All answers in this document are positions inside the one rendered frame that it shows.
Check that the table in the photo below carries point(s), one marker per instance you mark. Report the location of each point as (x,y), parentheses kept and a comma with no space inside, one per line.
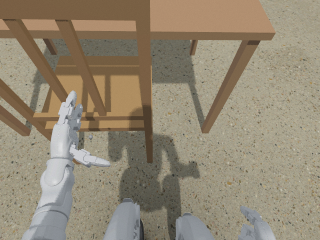
(239,20)

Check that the chair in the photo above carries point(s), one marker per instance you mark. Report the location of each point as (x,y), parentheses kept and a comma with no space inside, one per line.
(115,91)

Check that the left robot forearm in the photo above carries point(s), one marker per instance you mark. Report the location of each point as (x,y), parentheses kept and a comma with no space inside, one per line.
(53,210)

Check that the robot left hand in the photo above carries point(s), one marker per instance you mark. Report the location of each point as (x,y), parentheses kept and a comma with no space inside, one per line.
(64,134)

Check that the robot left thigh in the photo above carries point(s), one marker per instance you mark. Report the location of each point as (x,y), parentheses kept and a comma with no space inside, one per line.
(124,220)

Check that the robot right thigh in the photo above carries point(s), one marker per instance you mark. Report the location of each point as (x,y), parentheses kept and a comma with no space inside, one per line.
(191,227)

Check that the robot right hand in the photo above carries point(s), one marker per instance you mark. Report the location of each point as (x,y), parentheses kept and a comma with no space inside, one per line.
(261,230)

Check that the robot thigh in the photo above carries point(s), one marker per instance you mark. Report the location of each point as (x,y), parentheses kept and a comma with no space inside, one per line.
(191,227)
(124,220)

